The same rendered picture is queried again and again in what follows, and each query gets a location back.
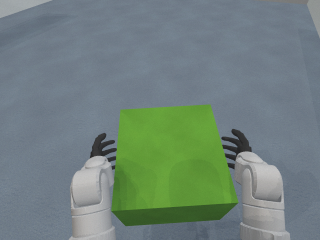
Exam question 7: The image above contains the robot left hand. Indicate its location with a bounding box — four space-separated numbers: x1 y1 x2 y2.
90 133 117 170

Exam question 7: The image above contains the carton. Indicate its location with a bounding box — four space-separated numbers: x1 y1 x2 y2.
111 104 239 226

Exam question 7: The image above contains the robot right hand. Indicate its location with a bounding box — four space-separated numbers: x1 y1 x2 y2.
221 129 252 169

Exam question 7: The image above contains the robot left forearm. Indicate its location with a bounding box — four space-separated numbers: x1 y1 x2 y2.
68 156 116 240

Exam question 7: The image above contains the robot right forearm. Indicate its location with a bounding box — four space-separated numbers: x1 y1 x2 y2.
234 151 291 240

